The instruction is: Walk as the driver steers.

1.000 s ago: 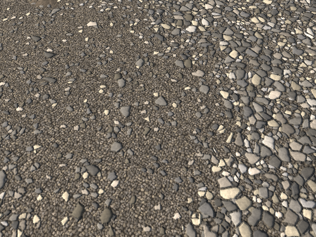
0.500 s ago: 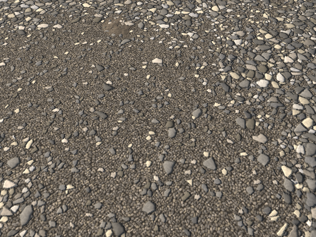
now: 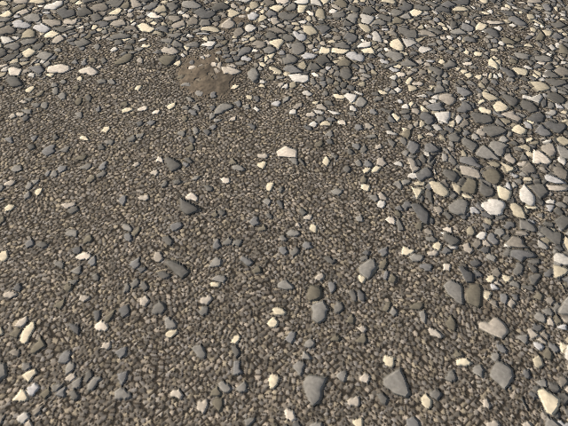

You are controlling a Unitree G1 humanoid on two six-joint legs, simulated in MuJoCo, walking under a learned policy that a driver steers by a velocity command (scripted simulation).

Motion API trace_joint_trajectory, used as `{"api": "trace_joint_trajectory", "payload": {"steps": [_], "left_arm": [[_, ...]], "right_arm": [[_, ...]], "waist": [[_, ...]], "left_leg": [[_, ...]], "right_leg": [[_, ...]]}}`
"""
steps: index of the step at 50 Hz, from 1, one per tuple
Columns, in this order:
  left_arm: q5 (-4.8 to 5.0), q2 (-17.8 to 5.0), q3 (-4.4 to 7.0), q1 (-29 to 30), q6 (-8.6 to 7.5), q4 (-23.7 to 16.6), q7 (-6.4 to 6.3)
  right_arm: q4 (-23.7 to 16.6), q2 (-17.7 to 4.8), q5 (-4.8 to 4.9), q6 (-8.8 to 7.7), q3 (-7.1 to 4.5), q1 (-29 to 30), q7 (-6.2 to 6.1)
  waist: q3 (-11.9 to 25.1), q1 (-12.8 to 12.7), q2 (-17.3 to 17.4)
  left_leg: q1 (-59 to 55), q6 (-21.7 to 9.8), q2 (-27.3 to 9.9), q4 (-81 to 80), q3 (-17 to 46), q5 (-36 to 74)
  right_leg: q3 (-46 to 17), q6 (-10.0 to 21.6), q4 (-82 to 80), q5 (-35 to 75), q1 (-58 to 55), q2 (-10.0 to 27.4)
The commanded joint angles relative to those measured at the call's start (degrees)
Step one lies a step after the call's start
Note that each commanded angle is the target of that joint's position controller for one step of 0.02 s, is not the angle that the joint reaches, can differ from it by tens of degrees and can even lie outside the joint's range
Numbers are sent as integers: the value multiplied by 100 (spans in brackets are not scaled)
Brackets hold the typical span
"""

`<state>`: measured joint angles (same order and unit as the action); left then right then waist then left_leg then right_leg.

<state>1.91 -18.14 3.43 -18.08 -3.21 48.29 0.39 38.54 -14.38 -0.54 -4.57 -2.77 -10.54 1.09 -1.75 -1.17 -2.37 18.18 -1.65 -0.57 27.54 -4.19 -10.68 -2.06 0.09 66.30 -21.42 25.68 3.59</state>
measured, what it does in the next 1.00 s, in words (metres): walks ahead, turning right: right foot, then left foot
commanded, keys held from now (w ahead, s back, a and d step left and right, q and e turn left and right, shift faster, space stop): w+e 1.00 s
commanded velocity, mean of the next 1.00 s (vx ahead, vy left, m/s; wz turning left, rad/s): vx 0.50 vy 0.00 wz -0.55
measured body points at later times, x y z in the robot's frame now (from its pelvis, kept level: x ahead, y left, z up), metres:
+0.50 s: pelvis +0.25 -0.08 -0.01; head +0.29 -0.10 +0.44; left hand +0.47 +0.14 -0.11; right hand +0.29 -0.39 -0.12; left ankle +0.21 +0.10 -0.64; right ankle +0.29 -0.16 -0.74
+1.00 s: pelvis +0.54 -0.13 +0.00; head +0.56 -0.14 +0.45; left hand +0.78 +0.05 -0.12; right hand +0.51 -0.44 -0.09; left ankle +0.63 -0.07 -0.74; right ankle +0.40 -0.20 -0.65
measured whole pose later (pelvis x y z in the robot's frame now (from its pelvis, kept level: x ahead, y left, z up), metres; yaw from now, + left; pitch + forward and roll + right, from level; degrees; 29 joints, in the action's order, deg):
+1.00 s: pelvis +0.54 -0.13 +0.00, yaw -35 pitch +1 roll +1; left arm 1.6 -17.8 4.0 -18.2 -0.9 40.6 -0.6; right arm 42.0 -15.1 -0.7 -5.9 -3.3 -9.9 0.9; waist -1.2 -0.4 -2.6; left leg 17.5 -1.4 1.5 26.5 -2.5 -10.4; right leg -4.9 0.8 68.0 -21.6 25.4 -0.2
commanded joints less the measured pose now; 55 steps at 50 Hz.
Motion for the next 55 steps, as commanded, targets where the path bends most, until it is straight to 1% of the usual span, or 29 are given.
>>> {"api": "trace_joint_trajectory", "payload": {"steps": [1,4,9,14,16,17,18,19,20,21,22,23,24,25,28,33,37,40,41,42,43,44,45,46,47,48,49,51,55], "left_arm": [[3,-242,97,-5,75,-460,-4],[-42,-147,92,352,175,-627,2],[-75,-10,6,1190,135,-904,190],[-81,-155,32,1803,161,-1263,316],[-91,-328,131,1545,189,-1308,323],[-73,-500,246,953,206,-1190,305],[-51,-839,448,-15,230,-919,235],[-20,-1434,636,-752,297,-767,105],[-14,-1833,634,-333,215,-977,124],[-40,-1285,469,-404,117,-1078,190],[-78,-1009,390,-289,30,-1018,195],[-71,-850,335,42,-15,-1037,193],[-91,-625,272,390,-27,-1097,162],[-161,-554,234,577,-27,-1201,126],[-145,-663,268,516,-61,-1199,29],[-75,-792,314,119,-7,-1048,-111],[-28,-793,329,-249,57,-903,-136],[-48,-773,345,-232,108,-898,-165],[-52,-723,334,-150,128,-924,-163],[-75,-536,269,-114,126,-966,-149],[-162,-194,136,-141,112,-1074,-125],[11,133,34,-929,59,-1256,-127],[76,-468,120,-905,53,-1115,-149],[40,-801,218,-301,82,-1160,-146],[-26,-777,228,9,111,-1219,-157],[-85,-709,242,215,112,-1290,-137],[-58,-607,247,196,133,-1319,-96],[-5,-376,213,159,196,-1346,-56],[-83,-103,101,535,189,-1491,-42]], "right_arm": [[-85,-586,-11,-174,-219,-137,-21],[89,-728,-30,-228,-293,-130,-89],[309,-1029,13,-166,-391,-355,-177],[549,-1263,169,-1,-489,-645,-184],[560,-1449,226,80,-536,-586,-200],[551,-1498,261,134,-544,-508,-206],[529,-1381,262,158,-487,-507,-219],[396,-986,39,112,-333,-670,-232],[65,-427,-19,-63,-137,-944,-187],[18,-983,187,-256,-225,-292,-115],[-105,-1058,334,-342,-239,69,-85],[-53,-977,231,-375,-219,75,-132],[17,-1032,67,-353,-260,33,-177],[50,-1043,26,-289,-283,-85,-166],[23,-848,-37,-131,-248,-43,-160],[-229,-544,-6,-137,-101,999,-92],[-370,-696,100,-222,-127,1452,21],[-339,-903,117,-295,-216,1217,60],[-250,-952,115,-321,-261,875,46],[-120,-1100,66,-348,-348,320,8],[-48,-1394,-34,-360,-428,-511,-43],[151,-1838,-96,-280,-535,-1000,-22],[100,-1315,46,-254,-424,-900,15],[39,-963,66,-217,-325,-649,-13],[17,-857,16,-176,-272,-372,-27],[67,-728,-5,-150,-230,-209,-38],[105,-668,-41,-159,-199,-142,-58],[195,-654,1,-199,-208,-139,-68],[458,-912,23,-241,-277,-349,-41]], "waist": [[279,80,920],[27,43,635],[-199,323,480],[-385,451,495],[-65,209,665],[289,-158,679],[800,-641,547],[1261,-776,-421],[1963,-132,-1494],[2052,-589,-519],[1320,-541,-339],[821,-255,154],[630,-40,133],[537,130,-12],[424,211,43],[144,-163,-154],[83,-327,-243],[131,-141,-450],[220,60,-518],[568,340,-457],[1371,681,110],[2058,334,2067],[1730,441,1663],[1009,588,1114],[624,508,731],[308,427,677],[223,299,832],[165,233,921],[58,253,623]], "left_leg": [[-1090,-1020,-1589,-1775,1415,652],[-1055,-988,-1570,-1986,740,1119],[-1243,-800,-1467,-2066,-192,1216],[-2082,-606,-1689,-1640,-556,1755],[-2276,-480,-1671,-845,-733,3668],[-2188,-376,-1557,41,-876,4490],[-1626,-176,-1302,1334,-1036,4438],[-22,149,-961,3295,-1056,1686],[2164,454,292,5102,-16,-2329],[2739,306,38,5355,976,-2165],[3011,157,-173,5124,906,-1692],[2758,119,-430,4601,906,-1250],[2337,147,-605,4086,932,-980],[1968,179,-682,3880,959,-786],[1713,408,-595,3170,804,-418],[1397,585,-205,1044,714,1337],[1074,502,-9,265,838,1533],[743,289,16,28,911,863],[293,172,47,-139,815,757],[-611,-9,-59,-261,820,745],[-2064,-361,-972,-149,1681,374],[-3836,-1287,-2222,-718,4374,-1029],[-3682,-1254,-2334,-1044,4979,-2327],[-3024,-1000,-2087,-1119,4060,-2161],[-2369,-852,-1850,-1167,3286,-1369],[-1852,-819,-1630,-1280,2727,-693],[-1515,-756,-1480,-1403,2291,-280],[-1269,-801,-1366,-1645,1729,121],[-1286,-1041,-1425,-1914,1170,914]], "right_leg": [[-344,-67,25,490,1118,474],[-396,-148,-565,1095,1408,471],[-9,-35,-2142,2308,1190,341],[361,301,-2847,1681,1235,180],[719,533,-2887,1079,587,-187],[905,692,-3027,984,-215,-468],[923,908,-3316,1268,-1656,-765],[-698,1307,-3433,1558,-3307,214],[-4164,2459,-4514,44,-4701,1416],[-4391,2241,-5108,-321,-4661,1536],[-3612,2017,-5092,-26,-4096,1377],[-2940,1819,-5048,627,-3227,1124],[-2416,1693,-5063,1237,-2563,911],[-2173,1664,-5175,1622,-2104,769],[-1702,1720,-5364,2455,-1506,589],[-1196,1329,-5310,1993,-1142,153],[-1646,1214,-4976,1488,-1417,332],[-2124,1081,-4468,1556,-1810,501],[-2158,995,-4214,1720,-1788,426],[-1991,823,-3581,1987,-1623,138],[-1537,608,-2028,1329,-974,-224],[-798,215,-152,-1150,1077,-1010],[-928,137,651,-1147,1832,-549],[-829,99,848,-611,2007,-352],[-643,60,772,-200,1840,-157],[-631,40,510,76,1736,-6],[-615,44,334,256,1479,144],[-462,20,90,373,1334,238],[-476,-52,-919,958,1530,234]]}}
